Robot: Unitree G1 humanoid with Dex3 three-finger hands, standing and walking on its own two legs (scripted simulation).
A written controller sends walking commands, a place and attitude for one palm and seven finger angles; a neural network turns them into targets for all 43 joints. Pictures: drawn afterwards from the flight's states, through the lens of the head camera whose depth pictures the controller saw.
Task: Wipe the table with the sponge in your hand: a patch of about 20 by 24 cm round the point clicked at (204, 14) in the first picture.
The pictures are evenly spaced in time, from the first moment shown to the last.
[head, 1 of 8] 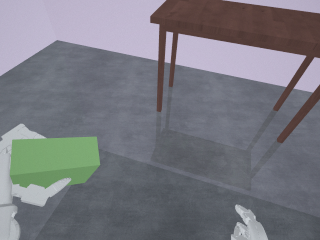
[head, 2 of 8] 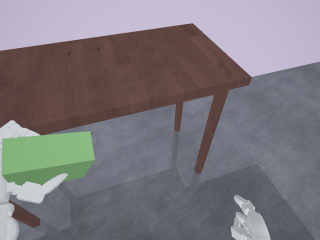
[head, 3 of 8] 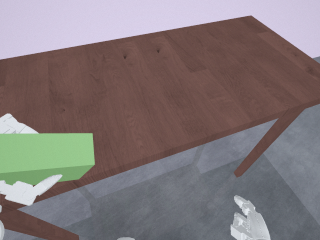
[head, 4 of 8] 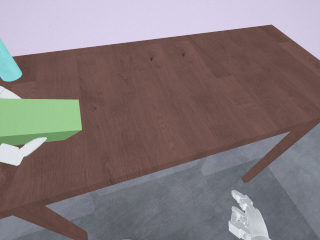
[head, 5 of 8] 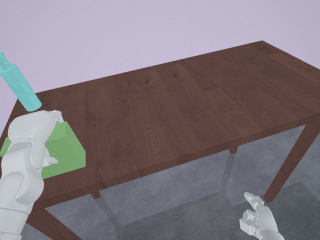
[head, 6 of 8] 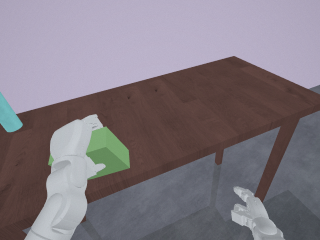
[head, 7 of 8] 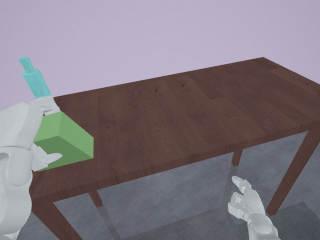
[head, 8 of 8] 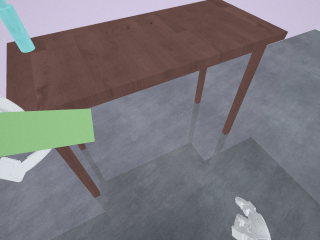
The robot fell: no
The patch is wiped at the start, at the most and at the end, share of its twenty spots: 0.00 1.00 1.00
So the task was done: yes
